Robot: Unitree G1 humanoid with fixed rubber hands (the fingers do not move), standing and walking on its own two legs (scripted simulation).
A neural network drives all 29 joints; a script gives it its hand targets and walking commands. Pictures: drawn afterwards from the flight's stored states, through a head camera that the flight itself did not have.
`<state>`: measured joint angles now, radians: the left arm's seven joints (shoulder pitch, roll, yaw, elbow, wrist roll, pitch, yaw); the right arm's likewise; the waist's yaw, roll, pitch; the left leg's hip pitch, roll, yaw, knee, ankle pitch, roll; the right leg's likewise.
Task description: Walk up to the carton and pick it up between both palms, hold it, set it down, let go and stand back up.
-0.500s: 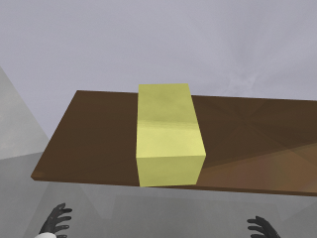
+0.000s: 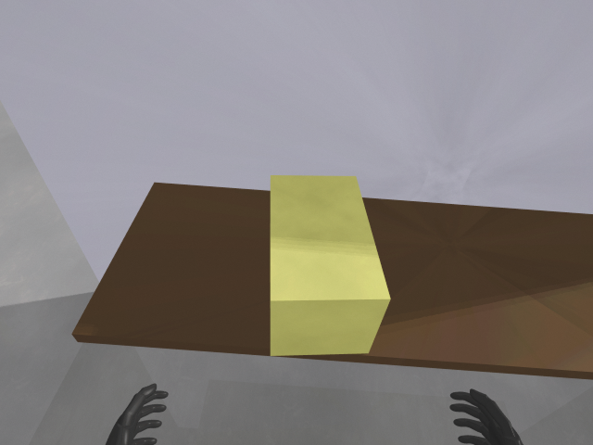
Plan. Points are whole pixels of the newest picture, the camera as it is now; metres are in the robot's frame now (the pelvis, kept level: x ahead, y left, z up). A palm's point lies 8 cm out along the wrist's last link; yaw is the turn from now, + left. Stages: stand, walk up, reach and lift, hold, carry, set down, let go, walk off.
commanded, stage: reach and lift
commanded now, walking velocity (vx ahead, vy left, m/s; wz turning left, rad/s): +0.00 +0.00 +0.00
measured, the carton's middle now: (316, 259) +0.46 -0.05 -0.04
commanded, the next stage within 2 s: none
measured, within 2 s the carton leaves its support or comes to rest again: neither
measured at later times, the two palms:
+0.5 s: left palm (166, 408) +0.20 +0.17 -0.03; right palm (512, 418) +0.17 -0.28 -0.02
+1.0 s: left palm (180, 387) +0.22 +0.15 -0.02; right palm (490, 358) +0.24 -0.26 +0.02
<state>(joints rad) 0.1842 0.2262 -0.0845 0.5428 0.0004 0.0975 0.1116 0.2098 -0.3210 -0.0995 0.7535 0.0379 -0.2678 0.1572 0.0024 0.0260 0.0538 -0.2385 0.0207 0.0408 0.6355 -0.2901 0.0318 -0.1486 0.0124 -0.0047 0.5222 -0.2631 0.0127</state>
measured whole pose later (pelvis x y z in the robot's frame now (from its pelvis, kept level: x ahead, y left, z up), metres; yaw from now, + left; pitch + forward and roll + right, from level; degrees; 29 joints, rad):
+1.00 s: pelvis +0.02 -0.02 +0.01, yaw +0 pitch -4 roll -2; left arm 0.21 0.15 -0.21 0.34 -0.11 -0.06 0.23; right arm 0.14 -0.28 -0.07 0.37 0.21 -0.13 0.11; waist 0.00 0.03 0.02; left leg -0.21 0.02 0.04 0.56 -0.27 0.03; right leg -0.14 0.01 0.00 0.49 -0.27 0.01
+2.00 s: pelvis +0.03 -0.02 +0.01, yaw +0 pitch +1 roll -1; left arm -0.33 0.15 -0.15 0.28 -0.11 0.35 0.24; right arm -0.44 -0.28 -0.07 0.56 0.24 0.11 0.00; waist 0.00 0.03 0.01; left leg -0.29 0.02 0.04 0.54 -0.26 0.03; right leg -0.22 0.01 0.00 0.47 -0.26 0.01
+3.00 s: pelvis +0.03 -0.03 -0.01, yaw -1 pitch +26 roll -1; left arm -0.51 0.06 -0.02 0.85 -0.06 -0.30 0.19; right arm -0.65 -0.17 -0.07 1.01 0.07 -0.35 -0.03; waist 0.00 0.04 -0.22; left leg -0.81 0.02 0.04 0.54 -0.19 0.02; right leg -0.77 0.01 0.00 0.53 -0.22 0.00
